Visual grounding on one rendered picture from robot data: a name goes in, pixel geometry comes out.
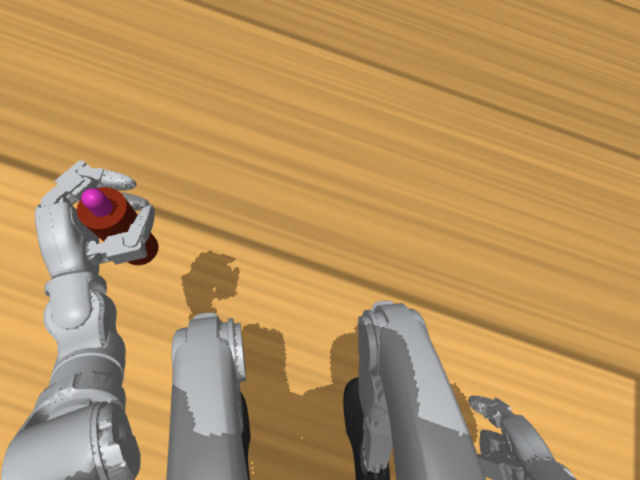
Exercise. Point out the right robot arm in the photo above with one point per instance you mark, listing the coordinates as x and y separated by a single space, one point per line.
547 470

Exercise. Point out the right robot foot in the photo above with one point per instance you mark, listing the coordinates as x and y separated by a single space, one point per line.
354 417

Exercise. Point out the bottle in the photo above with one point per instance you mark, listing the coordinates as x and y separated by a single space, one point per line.
106 212

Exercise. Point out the right robot hand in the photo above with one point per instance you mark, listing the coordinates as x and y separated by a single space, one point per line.
507 456

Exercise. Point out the left robot hand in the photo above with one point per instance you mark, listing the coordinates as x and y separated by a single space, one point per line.
66 244

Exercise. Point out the left robot arm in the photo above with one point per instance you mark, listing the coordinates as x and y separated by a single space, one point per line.
78 429

